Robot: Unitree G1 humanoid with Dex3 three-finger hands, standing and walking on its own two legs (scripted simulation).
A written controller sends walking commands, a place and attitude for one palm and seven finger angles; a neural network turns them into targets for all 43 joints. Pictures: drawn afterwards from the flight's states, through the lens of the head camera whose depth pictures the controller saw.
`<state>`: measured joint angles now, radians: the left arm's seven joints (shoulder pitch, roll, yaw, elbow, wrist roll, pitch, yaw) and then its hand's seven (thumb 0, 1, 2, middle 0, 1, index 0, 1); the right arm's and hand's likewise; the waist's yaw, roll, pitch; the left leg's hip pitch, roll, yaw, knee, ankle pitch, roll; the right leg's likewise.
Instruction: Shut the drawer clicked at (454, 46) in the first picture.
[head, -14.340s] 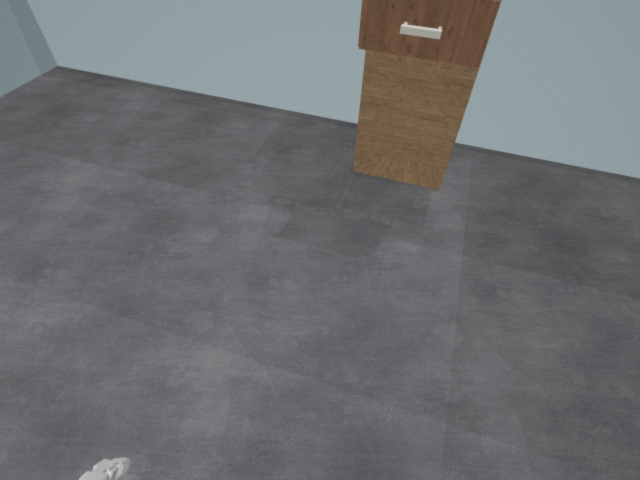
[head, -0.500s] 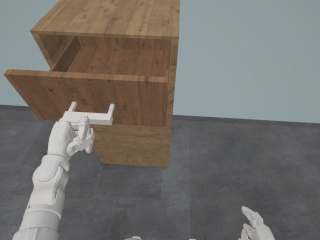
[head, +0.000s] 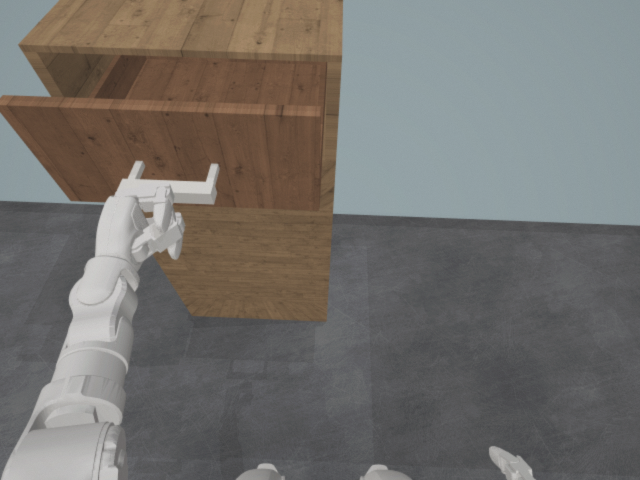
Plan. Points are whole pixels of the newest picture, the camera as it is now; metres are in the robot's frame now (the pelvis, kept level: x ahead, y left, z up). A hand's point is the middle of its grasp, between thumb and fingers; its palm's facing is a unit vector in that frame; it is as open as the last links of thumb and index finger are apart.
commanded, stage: push the drawer shut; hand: left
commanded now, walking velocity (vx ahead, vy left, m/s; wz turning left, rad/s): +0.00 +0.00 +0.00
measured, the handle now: (172, 180) +0.48 +0.21 +0.08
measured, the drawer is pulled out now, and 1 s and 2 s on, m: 0.12 0.00 0.00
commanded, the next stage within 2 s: pull the fist back off the drawer in 1.26 s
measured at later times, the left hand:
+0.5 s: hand (187, 189) +0.47 +0.19 +0.08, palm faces -0.02 -1.00 -0.02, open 3.2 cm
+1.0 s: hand (196, 159) +0.52 +0.19 +0.08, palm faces -0.02 -1.00 -0.02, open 3.2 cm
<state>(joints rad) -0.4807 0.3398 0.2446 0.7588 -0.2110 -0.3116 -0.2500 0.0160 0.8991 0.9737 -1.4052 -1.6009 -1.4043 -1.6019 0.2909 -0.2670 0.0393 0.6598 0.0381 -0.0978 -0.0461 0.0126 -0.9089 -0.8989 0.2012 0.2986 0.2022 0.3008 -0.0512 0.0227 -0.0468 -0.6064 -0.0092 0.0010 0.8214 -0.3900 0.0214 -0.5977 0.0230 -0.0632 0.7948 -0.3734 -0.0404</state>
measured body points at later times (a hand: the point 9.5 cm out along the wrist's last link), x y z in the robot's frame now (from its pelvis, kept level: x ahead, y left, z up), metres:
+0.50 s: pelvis +0.01 +0.00 -0.01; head +0.10 +0.01 +0.44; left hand +0.46 +0.24 +0.08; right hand +0.05 -0.26 -0.12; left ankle +0.01 +0.11 -0.70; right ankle +0.01 -0.09 -0.70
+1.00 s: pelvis +0.00 +0.01 -0.02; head +0.12 +0.03 +0.42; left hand +0.52 +0.24 +0.08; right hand -0.01 -0.25 -0.13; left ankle +0.01 +0.11 -0.70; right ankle +0.01 -0.09 -0.70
